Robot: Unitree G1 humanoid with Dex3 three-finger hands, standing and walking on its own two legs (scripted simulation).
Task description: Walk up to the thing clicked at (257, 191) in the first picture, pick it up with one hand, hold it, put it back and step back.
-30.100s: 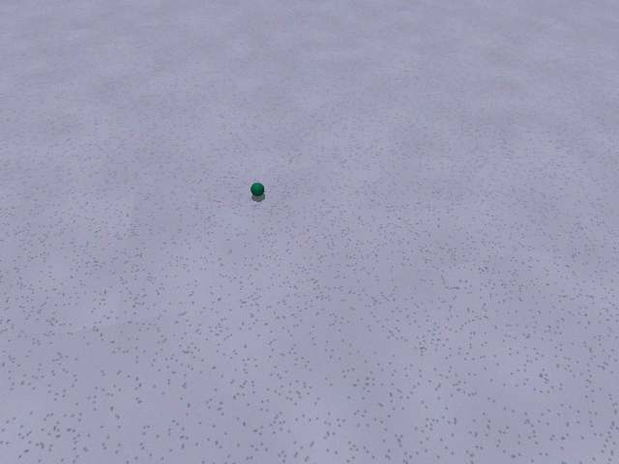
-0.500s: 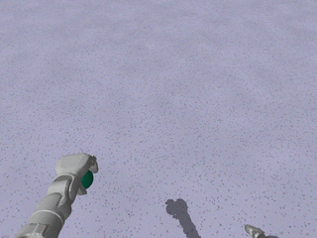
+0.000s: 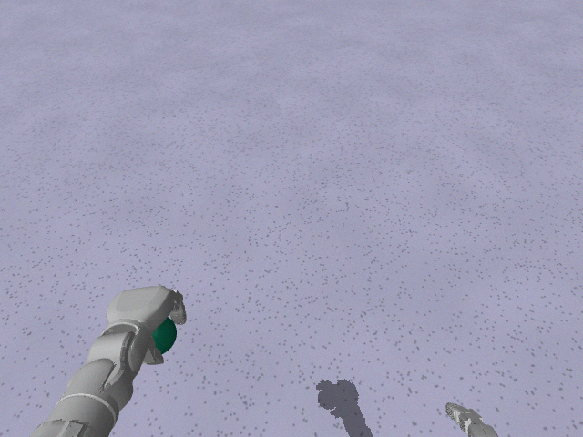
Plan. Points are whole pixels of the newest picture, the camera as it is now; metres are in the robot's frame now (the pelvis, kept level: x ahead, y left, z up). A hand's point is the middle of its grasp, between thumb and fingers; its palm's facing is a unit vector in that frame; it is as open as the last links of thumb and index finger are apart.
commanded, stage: hold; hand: left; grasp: from above
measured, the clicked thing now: (155, 334) +0.31 +0.23 -0.08
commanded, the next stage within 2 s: crouch in 1.12 s
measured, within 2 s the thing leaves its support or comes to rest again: neither
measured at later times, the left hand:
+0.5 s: hand (150, 343) +0.28 +0.21 -0.04, palm faces -0.44 -0.06 -0.89, open 8.2 cm
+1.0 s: hand (154, 336) +0.29 +0.21 -0.03, palm faces -0.45 -0.06 -0.89, open 8.2 cm
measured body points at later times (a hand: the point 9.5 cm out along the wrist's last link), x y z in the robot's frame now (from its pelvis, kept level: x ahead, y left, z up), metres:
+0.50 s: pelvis -0.01 -0.01 +0.01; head +0.00 -0.03 +0.46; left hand +0.30 +0.21 +0.02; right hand +0.13 -0.26 -0.11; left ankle +0.01 +0.12 -0.72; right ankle +0.02 -0.15 -0.72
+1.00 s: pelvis +0.00 -0.01 +0.01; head +0.01 -0.03 +0.46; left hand +0.31 +0.21 +0.02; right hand +0.14 -0.26 -0.11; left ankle +0.01 +0.12 -0.72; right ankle +0.02 -0.15 -0.72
